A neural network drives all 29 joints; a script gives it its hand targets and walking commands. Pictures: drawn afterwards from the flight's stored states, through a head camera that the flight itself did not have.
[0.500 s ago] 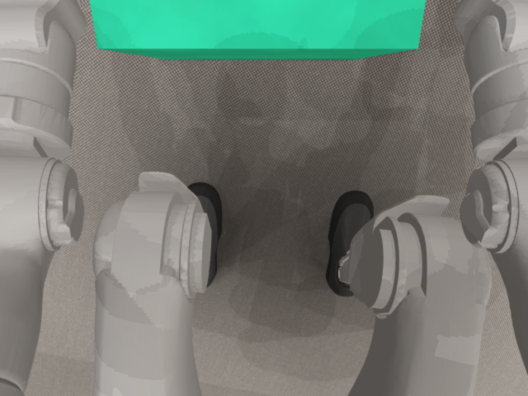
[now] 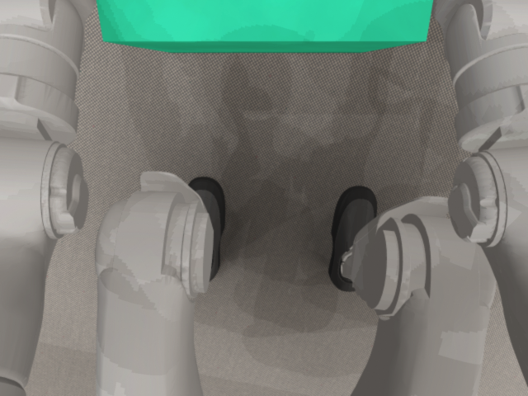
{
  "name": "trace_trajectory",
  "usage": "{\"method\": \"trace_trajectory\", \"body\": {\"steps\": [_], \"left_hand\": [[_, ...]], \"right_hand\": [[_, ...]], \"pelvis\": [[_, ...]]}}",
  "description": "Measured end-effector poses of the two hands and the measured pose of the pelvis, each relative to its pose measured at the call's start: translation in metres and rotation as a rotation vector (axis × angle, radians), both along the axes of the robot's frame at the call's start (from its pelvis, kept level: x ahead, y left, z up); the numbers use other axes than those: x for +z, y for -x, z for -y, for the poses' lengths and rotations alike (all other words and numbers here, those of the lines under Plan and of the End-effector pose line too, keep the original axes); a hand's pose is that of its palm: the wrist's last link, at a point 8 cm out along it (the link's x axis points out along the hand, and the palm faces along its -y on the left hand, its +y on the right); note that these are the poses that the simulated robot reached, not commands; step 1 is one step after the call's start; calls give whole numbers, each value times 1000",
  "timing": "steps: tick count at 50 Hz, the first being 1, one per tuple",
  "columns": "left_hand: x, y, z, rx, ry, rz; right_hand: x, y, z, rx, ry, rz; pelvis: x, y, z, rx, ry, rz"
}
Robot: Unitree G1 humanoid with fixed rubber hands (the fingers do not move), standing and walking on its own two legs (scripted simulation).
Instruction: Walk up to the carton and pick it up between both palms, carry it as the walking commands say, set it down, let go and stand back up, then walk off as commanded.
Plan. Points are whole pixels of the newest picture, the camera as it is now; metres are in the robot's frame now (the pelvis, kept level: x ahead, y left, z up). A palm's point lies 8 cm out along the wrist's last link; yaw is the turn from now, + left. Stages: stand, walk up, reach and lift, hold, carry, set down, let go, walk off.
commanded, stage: reach and lift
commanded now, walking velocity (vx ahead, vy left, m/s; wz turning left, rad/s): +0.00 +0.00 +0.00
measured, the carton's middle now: out of the picture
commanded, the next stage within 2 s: none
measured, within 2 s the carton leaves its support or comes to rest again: leaves its support in 0.74 s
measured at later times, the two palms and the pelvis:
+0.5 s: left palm out of the picture +0.54 +0.24 -0.19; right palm out of the picture +0.57 -0.13 -0.20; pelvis +0.00 +0.00 -0.01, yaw +1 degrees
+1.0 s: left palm out of the picture +0.53 +0.23 -0.15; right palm out of the picture +0.55 -0.15 -0.14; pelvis -0.02 +0.00 +0.02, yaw +1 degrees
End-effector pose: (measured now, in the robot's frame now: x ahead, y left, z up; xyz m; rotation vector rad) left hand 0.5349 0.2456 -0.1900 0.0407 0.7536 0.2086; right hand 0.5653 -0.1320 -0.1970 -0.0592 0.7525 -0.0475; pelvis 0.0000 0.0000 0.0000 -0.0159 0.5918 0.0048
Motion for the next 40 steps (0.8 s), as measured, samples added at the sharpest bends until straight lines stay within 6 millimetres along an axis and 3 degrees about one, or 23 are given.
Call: {"method": "trace_trajectory", "body": {"steps": [30, 40], "left_hand": [[2, 0, 3, 2, 9, -23], [8, 3, 18, -19, 33, -30]], "right_hand": [[1, -2, 2, -1, -15, -14], [17, 8, 18, -3, 32, -23]], "pelvis": [[-7, 0, 2, 2, -13, 22], [0, 4, 1, 12, 2, 36]]}}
